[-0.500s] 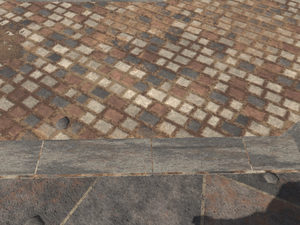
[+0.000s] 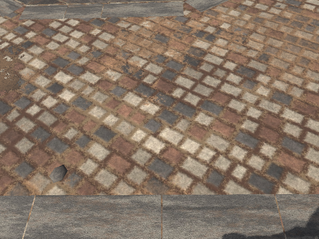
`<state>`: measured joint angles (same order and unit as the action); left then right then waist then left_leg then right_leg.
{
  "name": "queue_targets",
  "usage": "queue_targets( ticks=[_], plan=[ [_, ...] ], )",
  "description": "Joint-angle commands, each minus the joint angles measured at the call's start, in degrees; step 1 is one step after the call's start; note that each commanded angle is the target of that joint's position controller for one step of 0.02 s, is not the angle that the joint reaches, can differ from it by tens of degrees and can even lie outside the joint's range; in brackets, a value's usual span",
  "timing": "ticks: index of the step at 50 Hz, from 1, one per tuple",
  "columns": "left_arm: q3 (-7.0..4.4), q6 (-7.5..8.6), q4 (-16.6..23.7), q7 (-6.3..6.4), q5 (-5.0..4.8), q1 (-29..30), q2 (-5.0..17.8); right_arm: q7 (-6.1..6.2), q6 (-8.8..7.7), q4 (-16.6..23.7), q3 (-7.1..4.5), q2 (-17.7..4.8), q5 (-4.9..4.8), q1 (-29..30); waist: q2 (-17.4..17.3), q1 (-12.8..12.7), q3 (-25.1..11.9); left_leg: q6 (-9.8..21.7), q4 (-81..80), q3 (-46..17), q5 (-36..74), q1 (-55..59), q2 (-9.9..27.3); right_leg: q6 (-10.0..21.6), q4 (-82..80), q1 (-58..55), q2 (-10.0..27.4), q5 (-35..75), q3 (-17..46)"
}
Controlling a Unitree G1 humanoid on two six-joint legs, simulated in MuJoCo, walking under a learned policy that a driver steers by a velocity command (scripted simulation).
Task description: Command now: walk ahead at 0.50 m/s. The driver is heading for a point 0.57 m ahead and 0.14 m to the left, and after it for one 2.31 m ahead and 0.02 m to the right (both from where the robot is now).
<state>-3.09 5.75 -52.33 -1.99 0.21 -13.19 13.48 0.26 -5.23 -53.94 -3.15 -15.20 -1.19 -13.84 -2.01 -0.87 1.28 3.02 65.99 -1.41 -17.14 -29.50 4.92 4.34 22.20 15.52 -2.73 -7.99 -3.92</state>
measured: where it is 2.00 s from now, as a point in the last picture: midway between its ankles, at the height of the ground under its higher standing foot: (167, 118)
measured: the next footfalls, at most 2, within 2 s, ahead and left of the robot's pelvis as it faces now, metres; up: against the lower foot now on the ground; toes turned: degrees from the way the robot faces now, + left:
left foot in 0.40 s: +0.40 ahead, +0.15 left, +0.00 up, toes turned +2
right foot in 0.96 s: +0.71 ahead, -0.09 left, +0.00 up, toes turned -3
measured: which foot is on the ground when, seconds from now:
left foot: up 0.00-0.38, down 0.40-0.96, up 0.98-1.00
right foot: down 0.00-0.42, up 0.44-0.94, down 0.96-1.00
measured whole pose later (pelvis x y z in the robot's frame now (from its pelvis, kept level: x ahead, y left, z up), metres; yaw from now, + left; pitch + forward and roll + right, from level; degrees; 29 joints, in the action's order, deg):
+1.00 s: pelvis +0.56 +0.01 -0.02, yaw +0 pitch +2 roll +1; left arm -3.5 5.9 -49.1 -2.0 -0.6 -1.6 13.5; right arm 0.4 -3.6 -59.1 -3.3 -14.5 -0.7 -21.3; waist -0.4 2.7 1.7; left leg 0.9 44.5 -0.2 -26.8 -5.5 0.7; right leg 3.6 32.5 28.3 0.5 -6.6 -3.0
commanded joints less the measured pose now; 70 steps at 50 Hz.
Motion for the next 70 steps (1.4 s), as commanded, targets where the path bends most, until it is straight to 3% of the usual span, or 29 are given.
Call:
queue_targets(
  ticks=[1,8,14,17,19,20,21,22,23,24,25,26,28,30,37,42,45,47,48,49,50,51,52,53,55,58,61,65,70],
  plan=[
    [-1.20,1.21,1.8,0.30,0.14,-0.3,6.6,0.52,0.85,2.1,-1.08,-2.5,0.39,-3.4,5.6,2.2,-1.9,-0.7,-3.3,-2.1,5.6,-5.9,4.0,9.6,-14.7,-4.6,15.3,8.1,14.5],
    [-1.30,0.31,-0.9,2.13,-0.51,-6.8,8.1,-0.15,0.41,6.2,-0.98,-1.5,0.74,10.8,5.2,-1.4,1.4,-2.2,-25.3,0.0,23.5,-10.5,2.3,7.0,-16.3,-8.9,13.3,10.0,8.3],
    [-1.69,-0.97,-4.1,2.49,-0.98,-12.2,8.7,-1.97,-0.38,9.6,-0.22,-1.4,0.01,19.9,5.2,-4.0,4.3,-1.0,-34.5,1.1,19.9,-12.5,0.3,6.9,-12.7,-19.1,16.7,11.1,8.3],
    [-2.24,-1.67,-4.4,2.84,-1.20,-11.0,9.8,-2.77,-0.97,9.9,-0.64,-3.0,-0.15,18.0,6.6,-1.6,2.6,1.2,-36.9,2.2,13.9,-6.8,-1.5,5.6,-8.0,-21.9,18.2,20.7,8.3],
    [-2.16,-2.14,-3.8,2.84,-1.19,-8.3,9.8,-2.44,-1.10,6.4,-2.55,-6.5,0.14,6.0,7.1,5.0,-4.6,3.6,-38.5,5.4,13.7,11.2,-5.4,3.6,5.1,-19.2,14.9,37.8,5.3],
    [-1.38,-2.12,-2.7,2.79,-0.62,-7.8,8.1,-1.90,-1.05,3.5,-3.91,-10.0,0.64,-5.0,4.5,9.1,-12.3,6.6,-36.3,-0.5,15.1,29.2,-0.1,1.6,19.8,-9.1,11.9,30.5,3.3],
    [0.63,-1.01,-2.0,2.13,-0.24,-14.3,1.5,-1.59,-0.72,2.0,-5.32,-15.8,1.49,-12.6,-9.1,7.6,-21.4,15.9,-39.2,-26.6,7.4,52.7,15.1,-2.9,43.5,15.1,2.0,3.0,1.2],
    [0.49,0.57,-2.9,1.74,-1.03,-13.5,2.9,-1.68,-0.55,1.8,-3.84,-11.6,1.04,-12.7,-11.2,7.8,-24.9,17.4,-47.8,-40.9,2.9,54.6,18.2,-2.5,52.8,23.2,-0.2,-24.2,10.0],
    [-0.89,1.47,-1.3,1.52,-2.64,-8.1,7.9,-1.65,-0.65,2.5,-2.83,-8.6,0.55,-7.4,-8.2,7.1,-15.9,13.9,-48.6,-32.6,1.1,47.3,16.0,-1.3,56.0,28.4,3.6,-21.7,10.8],
    [-0.99,1.72,-0.2,1.77,-2.94,-4.1,8.4,-1.61,-0.63,3.9,-2.14,-6.5,0.59,-2.1,-4.2,5.5,-10.1,11.8,-49.9,-24.4,4.1,37.9,13.8,-0.8,53.9,27.9,7.0,-16.1,8.9],
    [-1.31,1.41,0.0,2.24,-2.19,-2.1,7.8,-1.88,-0.71,4.3,-1.54,-4.6,1.02,1.6,-1.1,3.6,-5.7,10.6,-52.2,-18.6,8.2,29.2,11.4,-1.0,49.9,25.4,9.0,-11.9,7.7],
    [-1.71,0.58,-0.2,2.62,-1.60,-3.0,7.0,-2.08,-0.98,4.3,-1.05,-3.2,1.56,3.3,-2.1,1.5,-4.0,9.5,-54.1,-14.5,10.7,23.6,9.2,-1.0,46.5,21.5,10.8,-9.2,8.1],
    [-1.55,-0.96,-0.8,2.79,-1.29,-5.2,4.2,-2.24,-1.24,3.3,-1.03,-3.0,1.72,2.5,-2.8,-0.1,-3.2,9.6,-57.0,-10.8,12.9,18.9,7.6,-1.3,43.6,17.7,11.6,-6.6,7.6],
    [-1.69,-1.53,0.1,2.99,-1.02,-3.3,4.2,-1.64,-1.45,2.3,-1.48,-5.2,1.60,0.8,-2.2,-0.5,-1.3,10.9,-58.7,-8.2,16.8,17.6,7.7,-2.6,39.4,20.1,12.0,-3.2,7.2],
    [-1.21,-1.00,4.4,1.98,-0.83,11.2,3.0,0.02,-0.71,-0.3,-1.51,-6.7,0.80,-5.8,-1.3,3.4,1.6,8.3,-60.0,-2.4,18.4,22.4,5.8,-3.8,16.6,23.0,9.6,14.3,4.8],
    [-0.59,-0.44,7.3,0.43,-1.40,18.4,3.3,0.32,0.39,-2.9,-1.91,-7.3,0.30,-10.2,-1.3,5.3,4.1,8.0,-56.7,-2.5,19.0,31.3,9.1,-2.5,9.3,24.8,8.2,10.8,4.5],
    [-1.09,0.13,7.5,-0.32,-1.52,16.3,5.2,0.63,1.16,-3.2,-2.48,-8.4,0.11,-9.1,-2.6,2.8,2.4,6.7,-51.8,-2.7,28.4,34.6,10.7,-0.3,7.0,19.1,6.4,4.6,3.4],
    [-3.18,0.25,3.6,0.02,-1.20,3.2,9.0,0.62,1.68,-2.5,-2.22,-7.8,0.11,-6.7,-2.6,-4.0,-5.5,4.4,-37.0,0.6,44.3,31.5,6.9,2.3,5.5,-0.1,2.7,4.6,0.3],
    [-4.50,0.22,1.0,0.54,-0.52,-7.9,13.1,0.60,1.70,-1.3,-1.33,-6.0,0.88,-6.8,2.2,-7.6,-13.8,2.4,-20.2,3.2,33.3,20.2,3.4,5.8,7.3,-18.3,10.7,6.0,9.4],
    [-5.50,-0.07,-0.5,0.47,-0.38,-13.2,17.7,-0.11,0.45,-0.9,0.90,1.5,1.13,-13.7,17.1,-4.7,-21.7,-1.7,1.7,3.5,-0.6,-3.6,-7.4,15.2,1.7,-39.0,24.4,-4.5,36.6],
    [-3.80,-0.11,-0.3,0.43,-0.73,-12.7,12.4,-0.43,-1.04,-1.6,0.03,-2.6,0.16,-11.2,14.7,-6.0,-22.9,-0.9,9.6,-5.1,-15.1,-10.4,-6.8,14.6,-4.3,-39.3,24.9,-8.9,44.9],
    [-2.94,0.05,0.6,0.57,-0.90,-7.3,9.9,-0.63,-1.95,0.2,-1.01,-6.4,-1.31,-5.8,12.1,-5.2,-14.5,0.2,11.6,-4.9,-11.6,-14.7,-3.6,11.6,-4.9,-32.2,23.1,-7.5,36.4],
    [-2.33,0.10,1.9,0.61,-0.65,-2.4,8.3,-0.30,-2.18,1.0,-1.03,-6.6,-1.45,-2.4,7.3,-3.5,-9.7,0.5,9.3,-3.2,-6.2,-13.3,-0.4,10.0,-6.1,-23.5,21.0,-2.5,28.9],
    [-1.83,0.22,2.2,0.38,-0.16,0.8,6.6,0.10,-1.88,1.2,-1.38,-6.0,-0.59,-0.6,4.9,-1.8,-5.7,0.4,5.4,-2.4,-2.7,-10.9,1.5,9.2,-7.9,-15.5,18.9,2.2,23.7],
    [-1.24,0.56,1.6,0.09,0.44,2.0,4.8,0.35,-0.27,0.6,-1.62,-3.9,-0.08,-2.9,6.8,1.2,-4.3,0.2,0.9,-2.7,0.8,-4.7,3.5,8.4,-11.3,-8.2,16.3,4.7,18.5],
    [-1.77,0.86,0.2,0.82,0.09,-0.5,7.2,0.61,1.01,1.4,-1.66,-2.6,0.33,-1.0,5.9,1.8,-1.8,-1.1,-5.4,-1.9,5.0,-6.6,4.2,9.4,-14.6,-5.5,15.9,7.4,14.7],
    [-1.89,0.47,-0.8,1.84,-0.06,-3.2,8.1,0.47,1.04,3.4,-1.79,-2.7,0.89,5.3,5.0,0.5,0.0,-2.4,-15.0,-1.7,13.8,-11.0,4.2,8.8,-15.9,-7.4,15.4,8.8,12.1],
    [-1.84,0.13,-2.1,2.35,-0.63,-6.3,8.5,-0.32,0.64,5.2,-1.19,-1.5,0.55,12.7,5.5,-1.6,1.7,-2.6,-27.3,0.5,22.7,-8.8,1.9,7.0,-16.4,-8.5,13.6,8.1,7.8],
    [-2.27,-0.94,-4.7,2.60,-1.16,-10.5,9.1,-1.81,0.10,7.8,-0.59,-1.9,-0.04,19.5,5.6,-3.4,4.1,-1.3,-34.5,0.9,19.7,-9.7,0.5,6.6,-13.2,-16.6,16.9,8.8,7.6]
  ],
)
